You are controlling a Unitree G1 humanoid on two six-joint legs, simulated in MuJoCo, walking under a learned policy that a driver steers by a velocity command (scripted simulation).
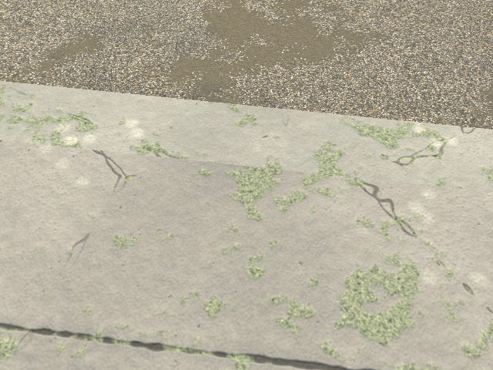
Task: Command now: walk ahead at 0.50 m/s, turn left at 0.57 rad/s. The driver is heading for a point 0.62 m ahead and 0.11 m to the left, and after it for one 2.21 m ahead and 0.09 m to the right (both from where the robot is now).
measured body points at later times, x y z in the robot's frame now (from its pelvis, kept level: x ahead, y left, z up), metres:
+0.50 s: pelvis +0.29 -0.04 +0.00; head +0.32 -0.04 +0.45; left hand +0.36 +0.26 -0.09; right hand +0.46 -0.29 -0.11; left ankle +0.17 +0.06 -0.64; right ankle +0.36 -0.13 -0.73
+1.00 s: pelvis +0.52 +0.11 +0.00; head +0.55 +0.14 +0.45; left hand +0.43 +0.39 -0.13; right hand +0.79 -0.04 -0.08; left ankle +0.53 +0.22 -0.73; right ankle +0.49 -0.08 -0.63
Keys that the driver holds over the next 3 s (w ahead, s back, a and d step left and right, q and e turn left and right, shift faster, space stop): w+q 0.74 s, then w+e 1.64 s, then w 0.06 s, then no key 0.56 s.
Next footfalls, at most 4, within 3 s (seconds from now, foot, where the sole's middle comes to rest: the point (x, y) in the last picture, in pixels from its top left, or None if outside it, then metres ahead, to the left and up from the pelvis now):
0.36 right None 0.40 -0.12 -0.77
0.88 left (161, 323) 0.56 0.24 -0.77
1.40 right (208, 207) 0.94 0.13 -0.77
1.86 left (148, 157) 1.15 0.35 -0.77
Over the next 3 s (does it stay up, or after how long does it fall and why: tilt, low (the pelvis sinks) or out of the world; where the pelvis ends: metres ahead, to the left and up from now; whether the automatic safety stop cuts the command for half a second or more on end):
stays up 1.24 0.15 0.02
